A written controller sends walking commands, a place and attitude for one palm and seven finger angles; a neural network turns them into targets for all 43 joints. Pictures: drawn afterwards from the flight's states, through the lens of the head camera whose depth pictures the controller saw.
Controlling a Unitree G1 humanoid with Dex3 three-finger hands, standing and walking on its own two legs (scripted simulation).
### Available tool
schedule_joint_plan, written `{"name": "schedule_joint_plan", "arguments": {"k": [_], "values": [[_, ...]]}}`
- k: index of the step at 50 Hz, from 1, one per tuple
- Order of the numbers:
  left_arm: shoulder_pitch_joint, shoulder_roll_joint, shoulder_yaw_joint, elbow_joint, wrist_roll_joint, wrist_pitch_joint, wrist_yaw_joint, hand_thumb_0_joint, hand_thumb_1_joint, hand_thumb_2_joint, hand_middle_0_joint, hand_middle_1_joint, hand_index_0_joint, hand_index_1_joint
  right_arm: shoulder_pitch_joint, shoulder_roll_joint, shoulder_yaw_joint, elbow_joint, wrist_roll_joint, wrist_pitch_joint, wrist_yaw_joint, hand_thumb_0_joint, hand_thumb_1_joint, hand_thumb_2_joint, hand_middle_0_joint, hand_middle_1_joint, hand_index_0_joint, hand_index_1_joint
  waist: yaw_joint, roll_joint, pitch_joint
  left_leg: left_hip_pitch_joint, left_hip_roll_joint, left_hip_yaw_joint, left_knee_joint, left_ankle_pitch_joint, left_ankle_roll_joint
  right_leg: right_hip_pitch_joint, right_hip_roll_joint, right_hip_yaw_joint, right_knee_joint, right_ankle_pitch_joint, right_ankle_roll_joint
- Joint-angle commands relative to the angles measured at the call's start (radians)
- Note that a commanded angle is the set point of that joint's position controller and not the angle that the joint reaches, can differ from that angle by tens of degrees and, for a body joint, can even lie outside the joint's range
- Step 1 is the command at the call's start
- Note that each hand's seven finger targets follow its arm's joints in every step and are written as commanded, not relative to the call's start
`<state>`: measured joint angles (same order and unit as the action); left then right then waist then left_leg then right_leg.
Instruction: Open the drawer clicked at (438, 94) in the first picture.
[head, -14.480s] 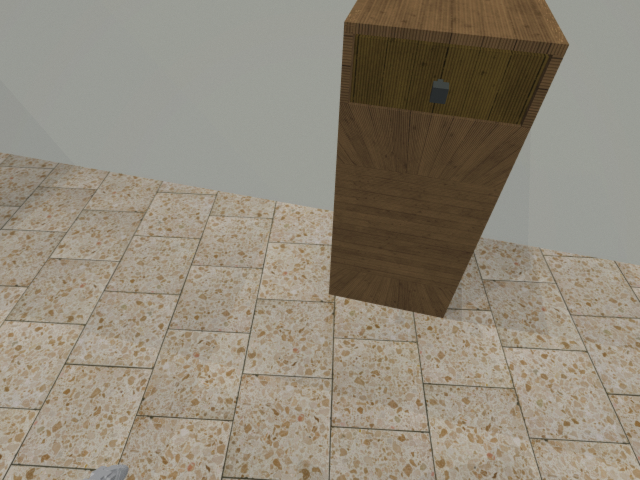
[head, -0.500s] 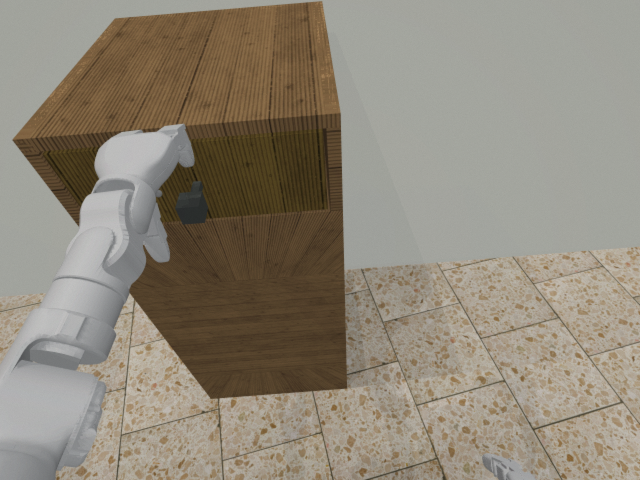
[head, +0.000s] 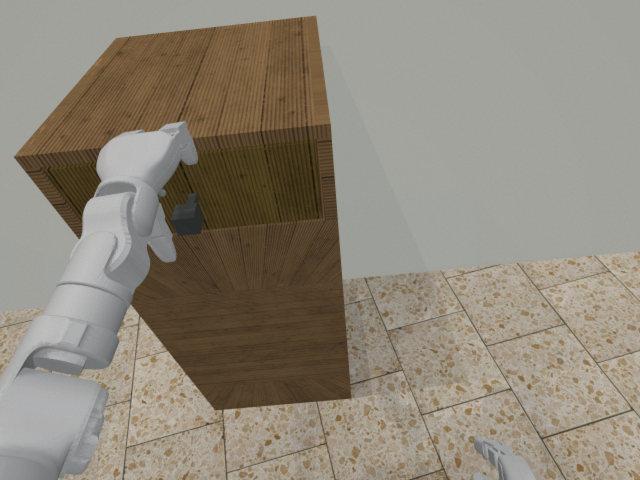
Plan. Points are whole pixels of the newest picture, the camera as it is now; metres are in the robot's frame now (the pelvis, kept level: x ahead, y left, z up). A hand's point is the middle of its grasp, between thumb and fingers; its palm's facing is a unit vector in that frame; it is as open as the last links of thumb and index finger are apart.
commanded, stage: move the hooked fingers above the handle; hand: left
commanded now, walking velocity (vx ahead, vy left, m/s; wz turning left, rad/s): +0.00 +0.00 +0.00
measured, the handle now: (190, 211) +0.46 +0.22 +0.10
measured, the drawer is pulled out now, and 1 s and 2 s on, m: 0.00 0.00 0.00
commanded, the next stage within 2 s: lower the fingers behind the handle in 1.38 s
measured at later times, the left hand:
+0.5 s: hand (148, 180) +0.42 +0.23 +0.19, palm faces +0.10 -0.04 -0.99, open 13.7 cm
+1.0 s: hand (152, 174) +0.43 +0.22 +0.20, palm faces +0.14 -0.03 -0.99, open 13.5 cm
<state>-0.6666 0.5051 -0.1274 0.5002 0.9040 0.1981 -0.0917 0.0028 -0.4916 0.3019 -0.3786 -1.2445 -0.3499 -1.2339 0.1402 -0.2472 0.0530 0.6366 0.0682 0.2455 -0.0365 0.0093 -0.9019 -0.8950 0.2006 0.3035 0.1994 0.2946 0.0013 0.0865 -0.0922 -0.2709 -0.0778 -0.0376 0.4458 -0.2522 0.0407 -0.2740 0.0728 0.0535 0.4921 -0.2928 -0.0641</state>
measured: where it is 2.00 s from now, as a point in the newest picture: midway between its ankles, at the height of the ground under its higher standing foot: outside the picture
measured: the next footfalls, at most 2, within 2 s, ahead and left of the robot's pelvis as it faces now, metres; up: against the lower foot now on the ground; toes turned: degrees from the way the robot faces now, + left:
none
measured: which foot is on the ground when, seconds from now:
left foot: down 0.00-1.00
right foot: down 0.00-1.00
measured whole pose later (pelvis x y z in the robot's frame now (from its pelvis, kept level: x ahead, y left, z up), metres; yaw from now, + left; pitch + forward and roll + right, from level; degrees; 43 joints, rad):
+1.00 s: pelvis -0.01 +0.01 +0.00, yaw +2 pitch +6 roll +0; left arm -0.80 0.49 -0.19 0.59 0.89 0.18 -0.02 0.00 -0.49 0.30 -0.42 -1.28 -0.36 -1.26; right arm 0.17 -0.26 0.03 0.69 0.08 0.21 -0.04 0.01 -0.90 -0.90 0.20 0.30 0.20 0.29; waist 0.01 0.08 -0.10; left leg -0.32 -0.09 -0.06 0.48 -0.25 0.05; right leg -0.30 0.06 0.03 0.50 -0.29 -0.05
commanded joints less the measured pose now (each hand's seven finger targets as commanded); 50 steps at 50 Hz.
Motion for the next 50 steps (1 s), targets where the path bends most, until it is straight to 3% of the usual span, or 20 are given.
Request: {"name": "schedule_joint_plan", "arguments": {"k": [1,4,6,7,11,13,16,21,23,24,26,30,31,35,37,39,40,43,47,50], "values": [[-0.284,0.3,0.133,-0.202,0.015,-0.002,-0.023,0.0,-0.5,0.3,-0.3,-1.2,-0.3,-1.2,-0.108,-0.144,-0.062,-0.161,-0.009,-0.039,-0.018,0.0,-0.9,-0.9,0.2,0.3,0.2,0.3,0.032,-0.19,-0.239,-0.007,0.021,0.037,0.001,0.31,0.019,0.236,-0.087,0.001,-0.029,0.48,0.044],[-0.407,0.25,0.077,-0.389,0.012,-0.075,-0.024,0.0,-0.5,0.3,-0.3,-1.2,-0.3,-1.2,-0.099,-0.128,-0.075,-0.173,-0.009,-0.06,-0.019,0.0,-0.9,-0.9,0.2,0.3,0.2,0.3,0.006,-0.06,-0.302,0.091,0.009,0.019,0.031,0.337,0.028,0.172,-0.073,-0.001,-0.028,0.45,0.035],[-0.505,0.177,0.0,-0.537,-0.005,-0.128,-0.01,0.0,-0.5,0.3,-0.3,-1.2,-0.3,-1.2,-0.088,-0.113,-0.086,-0.176,-0.014,-0.082,-0.021,0.0,-0.9,-0.9,0.2,0.3,0.2,0.3,-0.02,0.031,-0.358,0.187,0.005,0.001,0.059,0.392,0.029,0.113,-0.063,-0.005,-0.021,0.414,0.028],[-0.5,0.231,0.052,-0.555,-0.012,-0.148,0.011,0.0,-0.5,0.3,-0.3,-1.2,-0.3,-1.2,-0.074,-0.112,-0.092,-0.166,-0.015,-0.095,-0.022,0.0,-0.9,-0.9,0.2,0.3,0.2,0.3,-0.012,0.06,-0.386,0.218,0.009,-0.011,0.069,0.404,0.027,0.099,-0.059,-0.005,-0.02,0.393,0.025],[-0.5,0.218,0.067,-0.446,-0.04,-0.149,0.072,0.0,-0.5,0.3,-0.3,-1.2,-0.3,-1.2,-0.042,-0.117,-0.092,-0.109,-0.013,-0.107,-0.021,0.0,-0.9,-0.9,0.2,0.3,0.2,0.3,-0.018,-0.013,-0.318,0.181,0.008,-0.015,0.063,0.386,0.008,0.061,-0.049,-0.025,-0.034,0.357,0.019],[-0.493,0.255,0.115,-0.292,-0.042,-0.111,0.103,0.0,-0.5,0.3,-0.3,-1.2,-0.3,-1.2,-0.049,-0.127,-0.082,-0.082,-0.007,-0.107,-0.023,0.0,-0.9,-0.9,0.2,0.3,0.2,0.3,-0.008,-0.097,-0.246,0.103,0.01,-0.003,0.038,0.303,0.005,0.064,-0.053,-0.03,-0.045,0.32,0.024],[-0.478,0.299,0.15,-0.147,-0.014,-0.036,0.127,0.0,-0.5,0.3,-0.3,-1.2,-0.3,-1.2,-0.082,-0.136,-0.067,-0.07,-0.004,-0.093,-0.019,0.0,-0.9,-0.9,0.2,0.3,0.2,0.3,0.026,-0.121,-0.231,0.035,0.012,0.01,0.003,0.261,-0.005,0.113,-0.063,-0.025,-0.055,0.275,0.022],[-0.419,0.346,0.14,0.015,0.027,0.051,0.056,0.0,-0.5,0.3,-0.3,-1.2,-0.3,-1.2,-0.099,-0.148,-0.053,-0.095,-0.008,-0.056,-0.02,0.0,-0.9,-0.9,0.2,0.3,0.2,0.3,0.039,-0.176,-0.257,-0.038,0.019,0.024,-0.012,0.26,0.001,0.225,-0.085,-0.006,-0.047,0.349,0.037],[-0.382,0.307,0.095,0.002,0.024,0.044,-0.004,0.0,-0.5,0.3,-0.3,-1.2,-0.3,-1.2,-0.09,-0.15,-0.055,-0.123,-0.003,-0.049,-0.023,0.0,-0.9,-0.9,0.2,0.3,0.2,0.3,0.025,-0.182,-0.259,-0.033,0.021,0.03,-0.002,0.274,0.012,0.237,-0.091,-0.005,-0.035,0.42,0.042],[-0.362,0.273,0.066,-0.029,0.023,0.033,-0.034,0.0,-0.5,0.3,-0.3,-1.2,-0.3,-1.2,-0.089,-0.151,-0.06,-0.138,-0.002,-0.048,-0.023,0.0,-0.9,-0.9,0.2,0.3,0.2,0.3,0.015,-0.179,-0.265,-0.025,0.021,0.032,0.005,0.286,0.016,0.235,-0.092,-0.007,-0.029,0.457,0.045],[-0.258,0.281,0.094,-0.061,0.019,0.002,-0.063,0.0,-0.5,0.3,-0.3,-1.2,-0.3,-1.2,-0.079,-0.148,-0.06,-0.156,-0.002,-0.045,-0.016,0.0,-0.9,-0.9,0.2,0.3,0.2,0.3,0.032,-0.173,-0.258,-0.024,0.02,0.032,0.014,0.318,0.015,0.237,-0.087,-0.008,-0.019,0.483,0.04],[-0.31,0.245,0.075,-0.174,-0.001,-0.051,-0.078,0.0,-0.5,0.3,-0.3,-1.2,-0.3,-1.2,-0.069,-0.148,-0.068,-0.166,-0.002,-0.05,-0.015,0.0,-0.9,-0.9,0.2,0.3,0.2,0.3,0.008,-0.147,-0.189,-0.007,0.025,0.028,0.019,0.259,0.02,0.141,-0.078,-0.009,-0.041,0.39,0.037],[-0.354,0.25,0.081,-0.242,-0.011,-0.08,-0.072,0.0,-0.5,0.3,-0.3,-1.2,-0.3,-1.2,-0.065,-0.147,-0.074,-0.171,-0.005,-0.055,-0.016,0.0,-0.9,-0.9,0.2,0.3,0.2,0.3,0.006,-0.136,-0.22,0.009,0.022,0.02,0.022,0.265,0.022,0.147,-0.076,-0.009,-0.038,0.374,0.034],[-0.553,0.296,0.126,-0.475,-0.009,-0.204,0.028,0.0,-0.5,0.3,-0.3,-1.2,-0.3,-1.2,-0.043,-0.122,-0.094,-0.162,-0.014,-0.096,-0.03,0.0,-0.9,-0.9,0.2,0.3,0.2,0.3,0.004,0.031,-0.379,0.149,0.012,-0.009,0.058,0.34,0.025,0.099,-0.056,-0.007,-0.014,0.332,0.019],[-0.618,0.319,0.151,-0.485,-0.01,-0.229,0.098,0.0,-0.5,0.3,-0.3,-1.2,-0.3,-1.2,-0.015,-0.119,-0.101,-0.129,-0.019,-0.116,-0.028,0.0,-0.9,-0.9,0.2,0.3,0.2,0.3,-0.001,0.077,-0.41,0.184,0.016,-0.021,0.065,0.371,0.011,0.059,-0.044,-0.019,-0.009,0.301,0.011],[-0.597,0.319,0.171,-0.366,-0.01,-0.203,0.157,0.0,-0.5,0.3,-0.3,-1.2,-0.3,-1.2,0.002,-0.121,-0.099,-0.093,-0.015,-0.122,-0.029,0.0,-0.9,-0.9,0.2,0.3,0.2,0.3,-0.002,0.045,-0.368,0.166,0.019,-0.019,0.057,0.359,-0.001,0.033,-0.035,-0.035,-0.019,0.27,0.008],[-0.603,0.306,0.165,-0.298,-0.012,-0.177,0.176,0.0,-0.5,0.3,-0.3,-1.2,-0.3,-1.2,0.0,-0.122,-0.094,-0.078,-0.012,-0.122,-0.027,0.0,-0.9,-0.9,0.2,0.3,0.2,0.3,-0.004,-0.006,-0.331,0.137,0.02,-0.015,0.047,0.34,-0.003,0.034,-0.036,-0.04,-0.026,0.265,0.01],[-0.561,0.312,0.16,-0.073,-0.005,-0.069,0.192,0.0,-0.5,0.3,-0.3,-1.2,-0.3,-1.2,-0.019,-0.135,-0.079,-0.047,-0.002,-0.11,-0.022,0.0,-0.9,-0.9,0.2,0.3,0.2,0.3,0.01,-0.076,-0.258,0.047,0.022,0.001,0.008,0.265,-0.007,0.069,-0.045,-0.041,-0.044,0.231,0.014],[-0.49,0.239,0.045,0.092,0.025,0.074,0.097,0.0,-0.5,0.3,-0.3,-1.2,-0.3,-1.2,-0.039,-0.155,-0.068,-0.063,0.004,-0.073,-0.015,0.0,-0.9,-0.9,0.2,0.3,0.2,0.3,0.004,-0.138,-0.253,0.016,0.03,0.012,-0.008,0.282,-0.007,0.116,-0.063,-0.04,-0.048,0.286,0.024],[-0.439,0.257,0.051,0.092,0.026,0.093,0.01,0.0,-0.5,0.3,-0.3,-1.2,-0.3,-1.2,-0.049,-0.159,-0.06,-0.094,0.009,-0.047,-0.018,0.0,-0.9,-0.9,0.2,0.3,0.2,0.3,0.006,-0.221,-0.219,-0.005,0.035,0.019,-0.008,0.28,0.007,0.141,-0.072,-0.035,-0.05,0.331,0.034]]}}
